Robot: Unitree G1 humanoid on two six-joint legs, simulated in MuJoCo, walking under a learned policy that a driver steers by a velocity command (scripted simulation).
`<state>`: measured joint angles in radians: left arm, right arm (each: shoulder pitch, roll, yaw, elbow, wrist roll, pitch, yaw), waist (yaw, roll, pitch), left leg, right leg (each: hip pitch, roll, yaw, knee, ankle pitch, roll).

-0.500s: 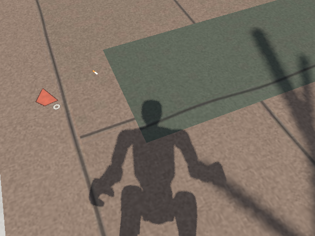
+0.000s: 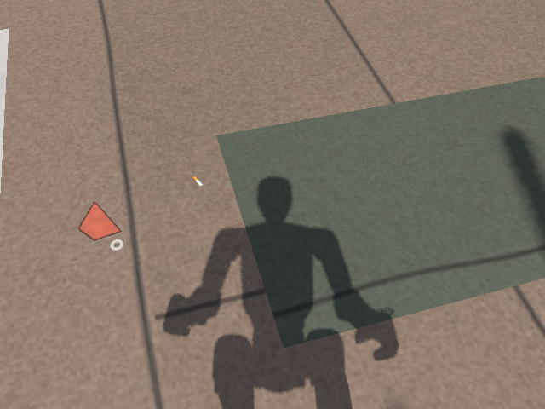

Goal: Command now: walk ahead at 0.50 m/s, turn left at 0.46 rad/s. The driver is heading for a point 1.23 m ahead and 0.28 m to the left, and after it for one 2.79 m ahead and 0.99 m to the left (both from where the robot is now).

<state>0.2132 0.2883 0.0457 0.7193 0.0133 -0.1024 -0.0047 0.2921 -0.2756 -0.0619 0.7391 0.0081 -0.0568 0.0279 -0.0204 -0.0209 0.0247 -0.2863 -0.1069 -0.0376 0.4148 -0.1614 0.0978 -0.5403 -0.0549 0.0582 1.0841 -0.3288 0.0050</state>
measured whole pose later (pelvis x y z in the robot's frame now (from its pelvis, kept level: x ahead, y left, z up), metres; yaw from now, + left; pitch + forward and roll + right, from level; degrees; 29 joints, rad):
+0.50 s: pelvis +0.28 -0.04 +0.00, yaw +18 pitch +1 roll -1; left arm 0.25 0.26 0.06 0.74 0.01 -0.10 -0.01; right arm 0.27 -0.32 -0.08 0.68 0.03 -0.01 0.00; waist 0.03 0.06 0.02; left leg -0.57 0.05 -0.06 1.14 -0.32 0.00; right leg -0.21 0.03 -0.07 0.38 -0.19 -0.03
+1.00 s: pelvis +0.51 +0.12 +0.00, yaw +30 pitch +1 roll +0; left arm 0.21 0.31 0.05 0.80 -0.02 -0.08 -0.01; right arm 0.26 -0.27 -0.06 0.69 0.00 -0.05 0.03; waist -0.01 -0.03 0.05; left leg -0.26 -0.07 0.02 0.41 -0.17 0.08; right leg -0.53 -0.11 0.02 1.13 -0.32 0.00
